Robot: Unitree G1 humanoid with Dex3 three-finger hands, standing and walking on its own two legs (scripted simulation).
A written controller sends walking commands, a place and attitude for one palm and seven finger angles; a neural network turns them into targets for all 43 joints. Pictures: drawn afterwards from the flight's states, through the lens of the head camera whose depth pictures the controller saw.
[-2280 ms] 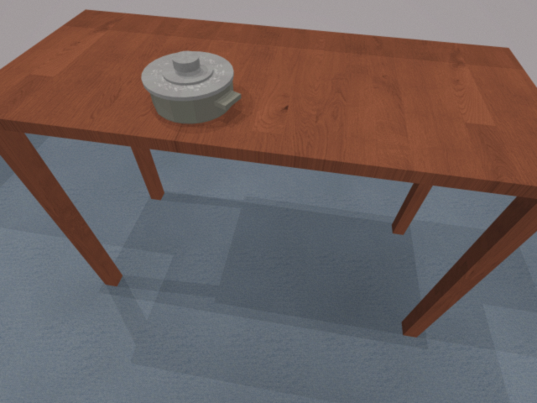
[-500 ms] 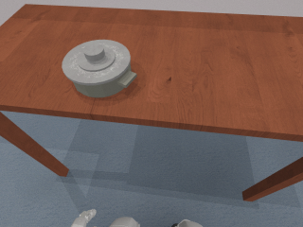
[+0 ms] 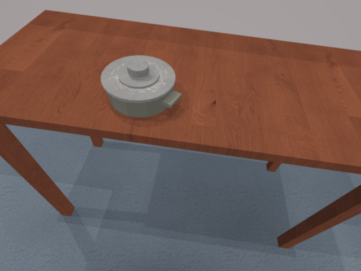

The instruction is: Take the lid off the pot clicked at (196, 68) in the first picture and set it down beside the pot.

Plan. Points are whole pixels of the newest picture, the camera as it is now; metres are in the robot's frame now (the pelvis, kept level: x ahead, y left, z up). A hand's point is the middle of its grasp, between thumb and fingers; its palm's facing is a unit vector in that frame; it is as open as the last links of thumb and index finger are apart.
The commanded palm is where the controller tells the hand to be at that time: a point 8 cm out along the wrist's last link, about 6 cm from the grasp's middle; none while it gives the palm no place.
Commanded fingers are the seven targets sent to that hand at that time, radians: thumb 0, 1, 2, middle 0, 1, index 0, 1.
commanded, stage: come to a stop and stand still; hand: left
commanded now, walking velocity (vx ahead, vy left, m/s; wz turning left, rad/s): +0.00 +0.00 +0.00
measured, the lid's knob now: (138, 67) +0.53 +0.14 +0.15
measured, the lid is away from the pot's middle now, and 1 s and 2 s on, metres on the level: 0.00 0.00 0.00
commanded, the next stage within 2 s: look again from close up in 0.54 s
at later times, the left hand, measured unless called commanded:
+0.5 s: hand out of the picture +0.00 +0.12 -0.18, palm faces +0.04 -0.98 -0.18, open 7.3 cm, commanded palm none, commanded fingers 0.00 0.90 0.90 -0.20 -0.30 -0.20 -0.30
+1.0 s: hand out of the picture +0.04 +0.19 -0.19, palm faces +0.01 -0.97 -0.24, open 7.3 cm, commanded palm none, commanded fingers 0.00 0.90 0.90 -0.20 -0.30 -0.20 -0.30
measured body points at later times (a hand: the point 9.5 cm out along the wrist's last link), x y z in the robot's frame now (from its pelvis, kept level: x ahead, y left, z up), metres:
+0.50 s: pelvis -0.01 -0.05 -0.01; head +0.00 -0.05 +0.44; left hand +0.00 +0.17 -0.17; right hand -0.03 -0.26 -0.17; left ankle +0.04 +0.11 -0.74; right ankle -0.05 -0.14 -0.74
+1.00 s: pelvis +0.01 +0.00 -0.02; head +0.01 +0.00 +0.43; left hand +0.04 +0.24 -0.17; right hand +0.06 -0.23 -0.16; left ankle +0.03 +0.10 -0.74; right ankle -0.05 -0.14 -0.74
